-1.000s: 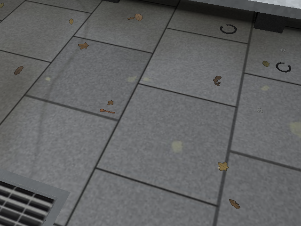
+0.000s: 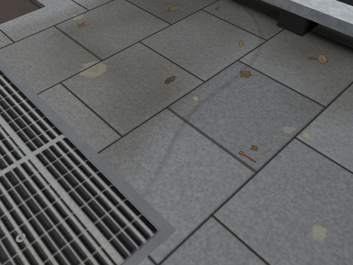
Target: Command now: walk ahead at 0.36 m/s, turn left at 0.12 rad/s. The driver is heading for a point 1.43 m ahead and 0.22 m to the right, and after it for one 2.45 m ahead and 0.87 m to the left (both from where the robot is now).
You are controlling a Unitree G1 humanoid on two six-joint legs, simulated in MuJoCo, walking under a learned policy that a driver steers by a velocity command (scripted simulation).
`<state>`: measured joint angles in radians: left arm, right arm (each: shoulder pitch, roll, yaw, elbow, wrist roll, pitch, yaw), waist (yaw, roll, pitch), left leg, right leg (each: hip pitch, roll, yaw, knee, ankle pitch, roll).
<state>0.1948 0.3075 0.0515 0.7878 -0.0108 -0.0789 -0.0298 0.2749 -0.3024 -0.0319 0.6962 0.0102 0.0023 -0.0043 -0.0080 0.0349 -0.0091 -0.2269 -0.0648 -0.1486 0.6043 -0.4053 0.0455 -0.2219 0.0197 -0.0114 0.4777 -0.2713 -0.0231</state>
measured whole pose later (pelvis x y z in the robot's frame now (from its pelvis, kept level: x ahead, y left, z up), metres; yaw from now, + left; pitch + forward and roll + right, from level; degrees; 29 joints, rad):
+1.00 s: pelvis +0.53 +0.00 -0.01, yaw +0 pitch +2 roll +1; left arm 0.08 0.28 0.03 0.69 0.00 -0.09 -0.04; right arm 0.38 -0.31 -0.05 0.85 0.02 -0.05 0.00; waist -0.05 0.01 0.05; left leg -0.15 -0.01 -0.04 0.89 -0.48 0.01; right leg -0.48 0.00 -0.04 0.58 -0.14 -0.06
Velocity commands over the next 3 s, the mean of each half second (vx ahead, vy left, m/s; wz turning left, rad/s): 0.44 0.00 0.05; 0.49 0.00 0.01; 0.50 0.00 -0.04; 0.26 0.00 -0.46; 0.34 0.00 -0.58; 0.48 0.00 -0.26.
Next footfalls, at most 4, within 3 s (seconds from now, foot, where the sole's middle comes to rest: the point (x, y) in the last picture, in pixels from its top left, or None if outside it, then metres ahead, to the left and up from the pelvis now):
0.40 left None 0.37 0.14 -0.77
0.94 right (212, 225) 0.68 -0.10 -0.77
1.48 left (157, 165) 0.98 0.13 -0.77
1.94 right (211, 141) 1.12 -0.13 -0.77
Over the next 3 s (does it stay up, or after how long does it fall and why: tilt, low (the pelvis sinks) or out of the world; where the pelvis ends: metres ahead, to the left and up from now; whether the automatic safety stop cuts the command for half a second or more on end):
stays up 1.31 -0.22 0.00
